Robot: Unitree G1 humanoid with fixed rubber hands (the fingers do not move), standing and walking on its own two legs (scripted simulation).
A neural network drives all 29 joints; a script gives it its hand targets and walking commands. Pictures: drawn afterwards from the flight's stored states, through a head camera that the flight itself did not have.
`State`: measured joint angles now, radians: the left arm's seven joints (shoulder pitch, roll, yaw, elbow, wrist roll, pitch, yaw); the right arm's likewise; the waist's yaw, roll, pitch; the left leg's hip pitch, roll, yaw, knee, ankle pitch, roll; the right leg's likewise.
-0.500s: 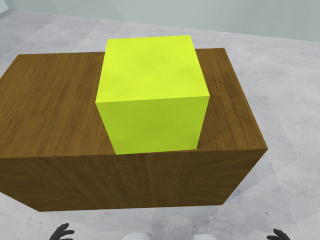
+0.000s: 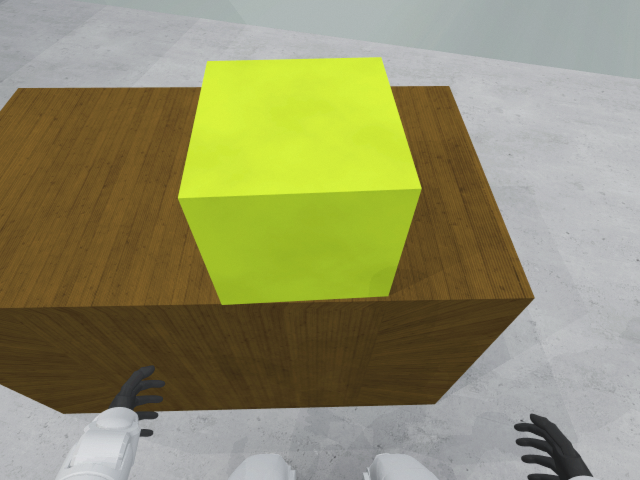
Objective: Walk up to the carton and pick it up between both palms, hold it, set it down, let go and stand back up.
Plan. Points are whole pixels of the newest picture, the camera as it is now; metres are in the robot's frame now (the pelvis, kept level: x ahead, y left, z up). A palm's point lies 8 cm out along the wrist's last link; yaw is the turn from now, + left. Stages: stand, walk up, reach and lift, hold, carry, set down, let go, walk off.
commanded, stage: reach and lift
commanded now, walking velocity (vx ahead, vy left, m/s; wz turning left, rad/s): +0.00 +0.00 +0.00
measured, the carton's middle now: (300, 182) +0.51 +0.06 +0.04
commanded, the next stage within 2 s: none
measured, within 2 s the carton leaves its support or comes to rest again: neither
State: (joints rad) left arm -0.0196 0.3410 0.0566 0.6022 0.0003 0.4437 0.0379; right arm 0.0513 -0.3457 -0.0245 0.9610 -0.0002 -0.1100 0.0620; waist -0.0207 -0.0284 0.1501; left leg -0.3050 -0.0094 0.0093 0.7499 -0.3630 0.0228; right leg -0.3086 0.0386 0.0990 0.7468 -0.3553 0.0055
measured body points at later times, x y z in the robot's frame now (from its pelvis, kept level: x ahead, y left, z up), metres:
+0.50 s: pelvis +0.01 +0.02 +0.02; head +0.02 +0.05 +0.46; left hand +0.18 +0.29 -0.06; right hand +0.15 -0.26 -0.06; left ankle +0.03 +0.11 -0.71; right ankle +0.03 -0.13 -0.71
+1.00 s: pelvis -0.01 +0.01 +0.02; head -0.03 +0.03 +0.47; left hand +0.18 +0.26 -0.02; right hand +0.17 -0.23 +0.01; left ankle +0.03 +0.11 -0.71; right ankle +0.04 -0.13 -0.71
